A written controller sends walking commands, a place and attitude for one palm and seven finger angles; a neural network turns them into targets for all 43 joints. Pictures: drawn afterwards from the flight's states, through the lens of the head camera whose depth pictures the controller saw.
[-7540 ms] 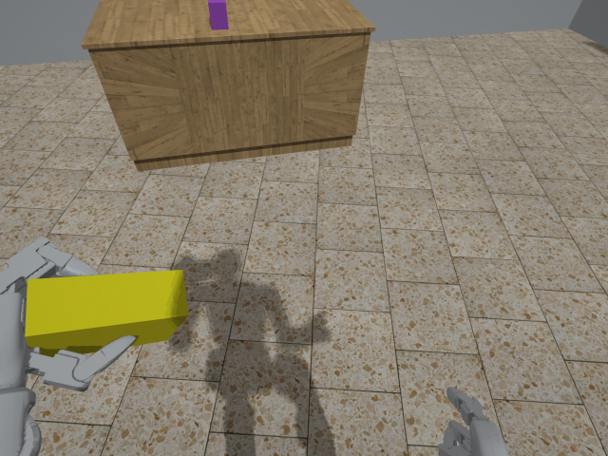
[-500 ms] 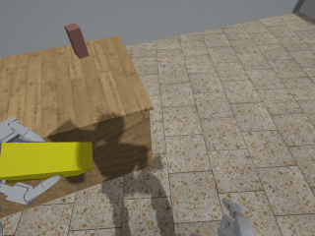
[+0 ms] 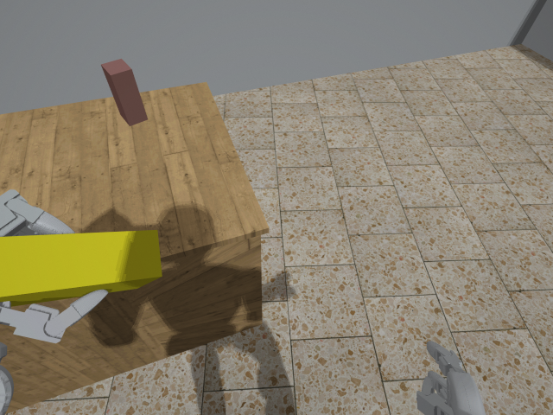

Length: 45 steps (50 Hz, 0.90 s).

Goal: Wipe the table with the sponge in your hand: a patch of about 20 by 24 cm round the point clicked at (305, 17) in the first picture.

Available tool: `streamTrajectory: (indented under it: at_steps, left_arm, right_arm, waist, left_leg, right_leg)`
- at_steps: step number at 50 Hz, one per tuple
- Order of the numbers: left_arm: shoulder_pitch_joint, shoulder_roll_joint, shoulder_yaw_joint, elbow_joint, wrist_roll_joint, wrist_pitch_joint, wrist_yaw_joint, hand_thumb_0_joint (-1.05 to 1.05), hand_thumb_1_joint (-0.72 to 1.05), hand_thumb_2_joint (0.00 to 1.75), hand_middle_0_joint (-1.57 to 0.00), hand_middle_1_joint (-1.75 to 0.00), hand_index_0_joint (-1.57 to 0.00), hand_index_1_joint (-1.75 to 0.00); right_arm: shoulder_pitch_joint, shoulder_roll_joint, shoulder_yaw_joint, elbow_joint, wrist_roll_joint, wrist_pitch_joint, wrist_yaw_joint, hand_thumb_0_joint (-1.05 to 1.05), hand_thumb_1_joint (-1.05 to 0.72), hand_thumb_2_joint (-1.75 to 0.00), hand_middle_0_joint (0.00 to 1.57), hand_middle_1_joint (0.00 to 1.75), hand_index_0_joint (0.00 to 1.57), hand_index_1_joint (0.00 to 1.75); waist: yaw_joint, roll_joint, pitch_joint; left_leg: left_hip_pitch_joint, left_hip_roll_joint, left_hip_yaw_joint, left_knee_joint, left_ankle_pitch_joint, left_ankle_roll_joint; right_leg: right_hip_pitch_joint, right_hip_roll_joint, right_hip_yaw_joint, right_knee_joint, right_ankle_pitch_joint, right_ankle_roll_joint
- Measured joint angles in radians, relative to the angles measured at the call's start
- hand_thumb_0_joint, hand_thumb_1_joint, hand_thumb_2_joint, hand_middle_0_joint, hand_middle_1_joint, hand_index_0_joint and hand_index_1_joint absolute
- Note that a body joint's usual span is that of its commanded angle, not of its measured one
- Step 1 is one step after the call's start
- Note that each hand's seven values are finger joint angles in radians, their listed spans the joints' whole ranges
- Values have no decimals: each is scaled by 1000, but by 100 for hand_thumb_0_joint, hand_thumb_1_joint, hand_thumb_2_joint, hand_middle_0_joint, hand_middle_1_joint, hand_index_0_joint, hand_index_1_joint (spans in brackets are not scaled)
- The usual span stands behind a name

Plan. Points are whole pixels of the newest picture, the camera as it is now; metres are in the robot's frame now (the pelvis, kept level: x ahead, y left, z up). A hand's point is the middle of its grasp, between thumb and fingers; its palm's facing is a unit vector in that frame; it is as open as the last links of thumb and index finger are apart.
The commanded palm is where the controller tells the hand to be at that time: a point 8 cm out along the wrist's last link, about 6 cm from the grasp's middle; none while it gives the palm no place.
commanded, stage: take the last steps up to it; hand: left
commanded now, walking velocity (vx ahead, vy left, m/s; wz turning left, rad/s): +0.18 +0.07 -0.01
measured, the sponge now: (105, 265) +0.23 +0.21 +0.16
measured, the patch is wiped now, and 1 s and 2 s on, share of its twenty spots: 0.00 0.00 0.00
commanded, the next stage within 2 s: come to a stop and stand still in 0.26 s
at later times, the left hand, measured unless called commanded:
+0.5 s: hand (117, 216) +0.29 +0.21 +0.17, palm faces +0.37 -0.81 -0.46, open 9.4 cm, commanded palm +0.23 +0.26 +0.19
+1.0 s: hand (115, 231) +0.27 +0.21 +0.17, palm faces +0.35 -0.84 -0.43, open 9.4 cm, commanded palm +0.23 +0.25 +0.19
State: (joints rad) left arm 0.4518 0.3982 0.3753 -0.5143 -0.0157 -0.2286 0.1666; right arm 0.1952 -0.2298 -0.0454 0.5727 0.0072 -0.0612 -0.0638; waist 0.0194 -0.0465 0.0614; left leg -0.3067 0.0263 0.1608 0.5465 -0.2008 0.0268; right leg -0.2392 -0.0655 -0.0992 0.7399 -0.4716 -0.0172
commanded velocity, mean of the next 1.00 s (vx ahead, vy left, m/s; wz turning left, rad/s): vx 0.01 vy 0.01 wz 0.00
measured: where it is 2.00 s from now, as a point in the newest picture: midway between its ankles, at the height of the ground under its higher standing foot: outside the picture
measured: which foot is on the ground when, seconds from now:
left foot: down 0.00-0.28, up 0.30-0.58, down 0.60-1.00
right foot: up 0.00-0.24, down 0.26-1.00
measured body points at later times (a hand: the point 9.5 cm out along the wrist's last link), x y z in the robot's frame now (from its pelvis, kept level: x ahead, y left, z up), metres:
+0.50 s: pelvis +0.07 -0.02 +0.01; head +0.11 -0.04 +0.46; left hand +0.26 +0.25 +0.19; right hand +0.24 -0.27 -0.09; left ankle +0.09 +0.11 -0.68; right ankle +0.07 -0.11 -0.73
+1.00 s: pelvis +0.06 -0.02 +0.01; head +0.07 -0.04 +0.46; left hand +0.25 +0.25 +0.19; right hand +0.23 -0.23 -0.09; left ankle +0.11 +0.10 -0.72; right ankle +0.07 -0.10 -0.73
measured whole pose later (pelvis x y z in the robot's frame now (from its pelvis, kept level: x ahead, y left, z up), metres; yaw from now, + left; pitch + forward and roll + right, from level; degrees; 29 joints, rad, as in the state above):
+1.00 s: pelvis +0.06 -0.02 +0.01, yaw -1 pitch -1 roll -1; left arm 0.52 0.35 0.31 -0.51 -0.05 -0.13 0.14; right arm 0.19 -0.17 0.05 0.61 0.01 -0.06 -0.05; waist 0.02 0.05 0.03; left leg -0.32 0.05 0.01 0.56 -0.26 -0.01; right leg -0.23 0.05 -0.08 0.50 -0.26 -0.06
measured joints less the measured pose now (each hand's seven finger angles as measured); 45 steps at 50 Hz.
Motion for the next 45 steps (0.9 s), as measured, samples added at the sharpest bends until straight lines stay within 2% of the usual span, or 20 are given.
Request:
streamTrajectory:
  at_steps: [3, 5, 9, 13, 14, 16, 19, 21, 23, 27, 30, 32, 35, 38, 41, 43, 45]
  left_arm:
    - [-46, -4, 0, 53, 4, 18, -5, -1, -44, 102, -81, -137, -81, -136]
    - [-38, -5, 0, 39, 6, 32, -10, -1, -44, 102, -81, -137, -81, -136]
    - [33, -7, -8, -32, 1, 26, -18, -1, -44, 102, -81, -137, -81, -136]
    - [64, 17, -2, -35, -3, 15, -21, -1, -44, 102, -81, -137, -81, -136]
    - [58, 19, 0, -22, 1, 14, -21, -1, -44, 102, -81, -137, -81, -136]
    - [29, -2, -10, 18, 2, 19, -24, -1, -44, 102, -81, -137, -81, -136]
    - [4, -41, -24, 69, -4, 29, -25, -1, -44, 102, -81, -137, -81, -136]
    - [10, -59, -27, 78, -2, 31, -23, -1, -44, 102, -81, -137, -81, -136]
    - [27, -64, -32, 64, 2, 30, -18, -1, -44, 102, -81, -137, -81, -136]
    - [66, -43, -40, -15, 4, 25, -9, -1, -44, 102, -81, -137, -81, -136]
    - [86, -17, -33, -71, -2, 22, -5, -1, -44, 102, -81, -137, -81, -136]
    - [65, 13, -20, -66, -5, 21, -6, -1, -44, 102, -81, -136, -81, -136]
    - [22, 31, -2, -23, -2, 29, -11, -1, -44, 102, -81, -136, -81, -136]
    - [7, 20, 2, -17, -2, 51, -8, -1, -44, 102, -81, -136, -81, -136]
    - [26, 6, -9, -37, -10, 67, -10, -1, -44, 102, -81, -136, -81, -136]
    - [33, -4, -24, -38, -12, 71, -16, -1, -44, 102, -81, -136, -81, -136]
    - [39, -14, -42, -27, -15, 77, -25, -1, -44, 102, -81, -136, -81, -136]
  right_arm:
    - [-19, 43, 22, 12, -1, -4, 6, 1, -90, -90, 20, 30, 20, 30]
    - [-21, 70, 40, 15, 0, -14, 15, 1, -90, -90, 20, 30, 20, 30]
    - [-2, 101, 69, 13, -3, -39, 30, 1, -90, -90, 20, 30, 20, 30]
    - [19, 104, 83, 22, 0, -39, 23, 1, -90, -90, 21, 30, 20, 30]
    - [20, 97, 82, 27, 0, -33, 20, 1, -90, -90, 21, 30, 20, 30]
    - [9, 73, 73, 55, 2, -15, 17, 1, -90, -90, 21, 30, 20, 30]
    - [-9, 38, 59, 92, 4, 10, 19, 1, -90, -90, 21, 30, 20, 30]
    - [-18, 17, 53, 94, 2, 19, 16, 1, -90, -90, 21, 30, 20, 30]
    - [-23, 1, 44, 79, -1, 19, 12, 1, -90, -90, 20, 30, 20, 30]
    - [-26, -23, 23, 26, -5, 10, 1, 1, -90, -90, 20, 30, 20, 30]
    - [-27, -38, 9, -10, -3, 12, -8, 1, -90, -90, 20, 30, 20, 30]
    - [-34, -15, 1, -10, 1, 16, -14, 1, -90, -90, 20, 30, 20, 30]
    - [-38, 23, 16, -15, -9, 5, -8, 1, -90, -90, 20, 30, 19, 30]
    - [-39, 53, 44, -21, -9, -18, 18, 1, -90, -90, 20, 30, 20, 30]
    - [-37, 79, 75, -24, -9, -31, 34, 1, -90, -90, 20, 30, 20, 30]
    - [-37, 86, 90, -20, -7, -33, 35, 1, -90, -90, 20, 30, 20, 30]
    - [-32, 84, 99, -7, -5, -24, 32, 1, -90, -90, 21, 30, 20, 30]
  waist:
    - [-19, 7, -6]
    - [-24, 15, -7]
    - [-22, 43, -4]
    - [-8, 69, -2]
    - [-5, 78, -2]
    - [-3, 103, 0]
    - [-5, 92, 2]
    - [-12, 78, 8]
    - [-21, 60, 16]
    - [-30, 35, 33]
    - [-29, 45, 34]
    - [-17, 16, 32]
    - [-9, 0, 21]
    - [-6, 15, 20]
    - [-3, 25, 15]
    - [-3, 45, 19]
    - [-6, 74, 14]
  left_leg:
    - [5, 5, -9, 15, -44, 4]
    - [16, 14, -14, -9, -39, -2]
    - [36, 36, -18, -41, -38, -16]
    - [36, 49, -25, 9, -83, -40]
    - [26, 54, -30, 47, -107, -44]
    - [-15, 50, -63, 178, -199, -37]
    - [-106, 8, -104, 440, -238, -45]
    - [-135, 1, -105, 482, -222, -52]
    - [-132, 1, -97, 412, -195, -54]
    - [-76, 2, -86, 171, -119, -51]
    - [3, 7, -88, -10, 42, -39]
    - [18, -3, -71, -10, -9, -18]
    - [19, -6, -67, -28, -21, -10]
    - [24, 7, -73, -56, 4, -14]
    - [18, 16, -71, -62, 15, -24]
    - [9, 27, -78, -47, 15, -32]
    - [0, 43, -93, -34, 15, -41]
  right_leg:
    - [-111, 17, 37, 251, -61, 19]
    - [-165, 13, 31, 292, -25, 30]
    - [-177, 4, -4, 121, 52, 41]
    - [-90, 20, -41, -126, 128, 44]
    - [-76, 26, -46, -157, 195, 16]
    - [-77, 33, -57, -124, 189, -27]
    - [-52, 22, -54, -135, 157, -40]
    - [-28, 17, -49, -173, 171, -32]
    - [-7, 12, -44, -206, 185, -31]
    - [12, 10, -40, -221, 184, -20]
    - [11, 25, -39, -177, 153, -5]
    - [-1, 17, -15, -136, 119, 10]
    - [-34, 39, 34, -56, 14, 26]
    - [-33, 62, 43, -75, 39, 31]
    - [-2, 69, 39, -173, 89, 35]
    - [18, 79, 27, -235, 200, 15]
    - [25, 97, 12, -252, 227, -19]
